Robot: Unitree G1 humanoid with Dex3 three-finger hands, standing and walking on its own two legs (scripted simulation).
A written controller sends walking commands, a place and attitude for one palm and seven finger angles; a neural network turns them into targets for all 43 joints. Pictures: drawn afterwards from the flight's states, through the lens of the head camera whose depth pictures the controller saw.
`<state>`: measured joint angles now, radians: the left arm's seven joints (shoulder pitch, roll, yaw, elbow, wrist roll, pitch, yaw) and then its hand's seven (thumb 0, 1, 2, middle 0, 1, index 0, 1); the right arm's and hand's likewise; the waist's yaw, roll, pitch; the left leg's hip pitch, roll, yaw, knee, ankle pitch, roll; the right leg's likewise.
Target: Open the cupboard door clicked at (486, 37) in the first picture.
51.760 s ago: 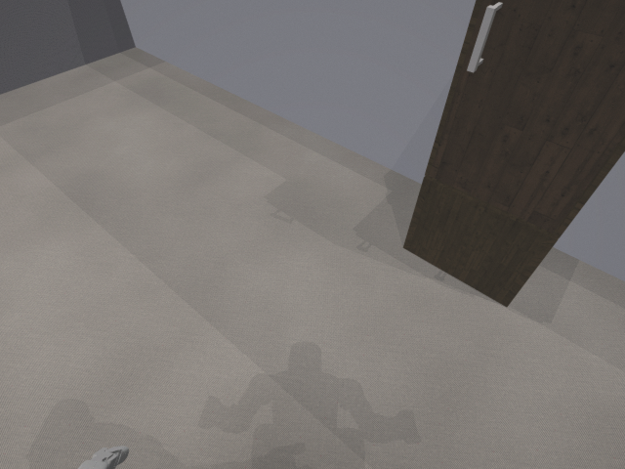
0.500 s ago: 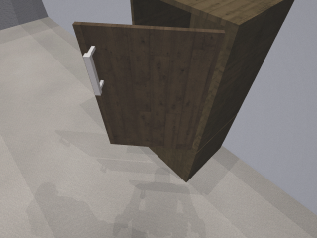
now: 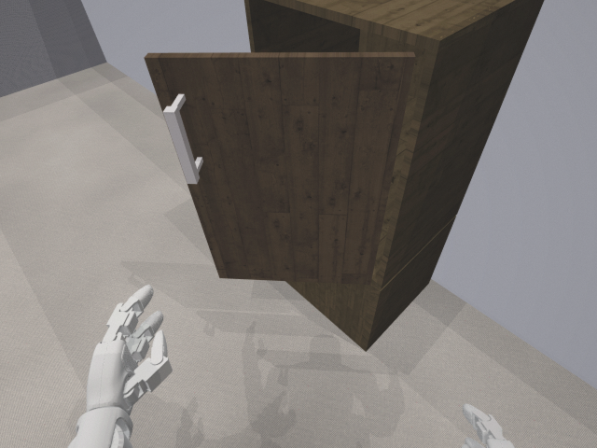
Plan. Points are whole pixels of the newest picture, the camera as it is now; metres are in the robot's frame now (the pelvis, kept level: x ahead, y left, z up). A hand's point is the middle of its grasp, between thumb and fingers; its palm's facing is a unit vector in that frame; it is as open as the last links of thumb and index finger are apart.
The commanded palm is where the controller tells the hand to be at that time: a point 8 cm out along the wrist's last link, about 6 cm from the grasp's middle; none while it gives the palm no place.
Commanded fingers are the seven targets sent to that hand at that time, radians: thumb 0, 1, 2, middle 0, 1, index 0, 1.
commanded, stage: raise the hand with hooked fingers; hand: left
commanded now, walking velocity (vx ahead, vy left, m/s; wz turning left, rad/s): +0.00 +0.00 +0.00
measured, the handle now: (186, 140) +0.57 +0.21 +0.13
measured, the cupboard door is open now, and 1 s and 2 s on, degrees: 42 42 42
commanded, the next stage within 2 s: move the hooked fingers beside the handle in 1.88 s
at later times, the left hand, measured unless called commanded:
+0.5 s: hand (144, 369) +0.22 +0.21 +0.03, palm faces -0.14 -0.99 -0.06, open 10.4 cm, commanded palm +0.18 +0.28 +0.04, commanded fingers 0.00 0.04 0.53 -0.26 -0.86 -0.26 -0.86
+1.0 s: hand (72, 311) +0.25 +0.28 +0.11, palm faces +0.03 -1.00 -0.06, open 13.3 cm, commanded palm +0.23 +0.32 +0.10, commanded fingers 0.00 -0.50 0.30 -0.30 -1.20 -0.30 -1.20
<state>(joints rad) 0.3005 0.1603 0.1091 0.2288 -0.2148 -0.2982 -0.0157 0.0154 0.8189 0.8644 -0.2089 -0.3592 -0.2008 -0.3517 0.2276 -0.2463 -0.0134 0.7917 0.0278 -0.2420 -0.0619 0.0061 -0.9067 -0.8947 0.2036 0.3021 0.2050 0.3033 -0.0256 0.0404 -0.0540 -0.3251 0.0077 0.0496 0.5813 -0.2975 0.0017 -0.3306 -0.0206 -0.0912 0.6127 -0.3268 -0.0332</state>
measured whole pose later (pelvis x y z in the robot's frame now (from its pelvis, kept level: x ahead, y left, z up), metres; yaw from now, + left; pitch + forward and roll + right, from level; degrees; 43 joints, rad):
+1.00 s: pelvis +0.00 +0.03 -0.01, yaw +0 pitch +3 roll -2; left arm 0.11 0.38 0.36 0.11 -0.36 -0.15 -0.40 0.00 -0.33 0.38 -0.29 -1.09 -0.29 -1.08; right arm 0.24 -0.27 0.05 0.60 0.06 -0.28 -0.10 0.01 -0.90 -0.90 0.20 0.30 0.21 0.30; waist 0.02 0.03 -0.06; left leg -0.40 0.02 0.04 0.72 -0.37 0.03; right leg -0.36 -0.02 -0.10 0.66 -0.34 -0.01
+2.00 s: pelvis +0.00 +0.00 +0.01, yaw +0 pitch +0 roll +0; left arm -0.14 0.45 0.45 0.35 -0.33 -0.01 -0.50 -0.01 -0.50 0.30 -0.31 -1.20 -0.30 -1.20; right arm 0.24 -0.28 0.06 0.62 0.08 -0.23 -0.12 0.01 -0.90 -0.89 0.20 0.30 0.21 0.30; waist 0.02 0.05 -0.02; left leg -0.26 0.03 0.04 0.54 -0.29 0.00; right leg -0.25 0.01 -0.09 0.52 -0.28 -0.04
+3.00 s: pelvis +0.01 +0.02 +0.00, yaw -1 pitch +8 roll -1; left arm -0.69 0.56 0.43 0.95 -0.20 -0.15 -0.45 -0.01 -0.50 0.30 -0.30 -1.20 -0.30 -1.20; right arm 0.34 -0.30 0.05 0.65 0.05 -0.12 -0.09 0.00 -0.90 -0.89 0.21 0.30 0.21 0.30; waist -0.07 0.02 -0.04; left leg -0.44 0.02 0.06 0.61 -0.31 0.03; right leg -0.41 -0.01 -0.07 0.57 -0.29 -0.01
